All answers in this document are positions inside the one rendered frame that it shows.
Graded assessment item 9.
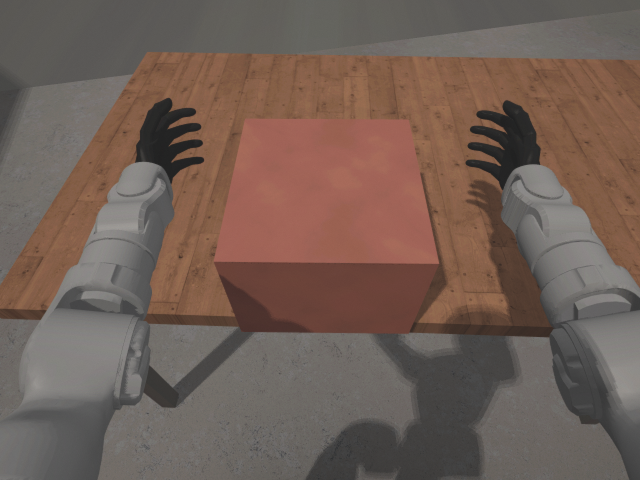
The robot right upper arm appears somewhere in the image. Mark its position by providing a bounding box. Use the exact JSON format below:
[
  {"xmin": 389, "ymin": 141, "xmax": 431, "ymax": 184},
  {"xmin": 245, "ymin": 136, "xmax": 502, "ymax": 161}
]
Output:
[{"xmin": 549, "ymin": 310, "xmax": 640, "ymax": 480}]

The right robot hand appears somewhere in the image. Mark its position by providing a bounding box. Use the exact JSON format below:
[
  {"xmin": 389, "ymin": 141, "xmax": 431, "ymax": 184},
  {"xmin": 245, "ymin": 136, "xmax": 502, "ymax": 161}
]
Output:
[{"xmin": 466, "ymin": 100, "xmax": 541, "ymax": 190}]

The left robot forearm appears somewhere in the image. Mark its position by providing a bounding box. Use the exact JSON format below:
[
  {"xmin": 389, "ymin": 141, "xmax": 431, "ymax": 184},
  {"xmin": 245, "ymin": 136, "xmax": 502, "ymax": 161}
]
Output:
[{"xmin": 19, "ymin": 162, "xmax": 175, "ymax": 400}]

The table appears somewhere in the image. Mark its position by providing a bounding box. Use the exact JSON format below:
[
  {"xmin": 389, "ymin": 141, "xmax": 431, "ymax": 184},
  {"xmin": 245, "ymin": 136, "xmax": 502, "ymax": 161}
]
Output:
[{"xmin": 0, "ymin": 52, "xmax": 640, "ymax": 424}]

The right robot forearm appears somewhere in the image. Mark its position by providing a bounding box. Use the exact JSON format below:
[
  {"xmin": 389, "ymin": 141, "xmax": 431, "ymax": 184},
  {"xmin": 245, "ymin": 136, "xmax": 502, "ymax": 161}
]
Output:
[{"xmin": 501, "ymin": 164, "xmax": 640, "ymax": 329}]

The carton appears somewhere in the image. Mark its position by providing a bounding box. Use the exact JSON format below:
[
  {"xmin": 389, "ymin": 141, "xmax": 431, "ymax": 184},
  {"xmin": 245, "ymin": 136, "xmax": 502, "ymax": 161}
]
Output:
[{"xmin": 214, "ymin": 119, "xmax": 439, "ymax": 334}]

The robot left upper arm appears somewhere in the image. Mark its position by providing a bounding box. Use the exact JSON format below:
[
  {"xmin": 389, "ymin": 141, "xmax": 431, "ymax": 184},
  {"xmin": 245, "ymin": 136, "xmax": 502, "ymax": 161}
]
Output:
[{"xmin": 0, "ymin": 308, "xmax": 151, "ymax": 480}]

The left robot hand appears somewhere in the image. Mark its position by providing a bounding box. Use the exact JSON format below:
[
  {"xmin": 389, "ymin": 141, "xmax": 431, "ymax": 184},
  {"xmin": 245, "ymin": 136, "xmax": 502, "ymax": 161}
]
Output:
[{"xmin": 135, "ymin": 98, "xmax": 204, "ymax": 184}]

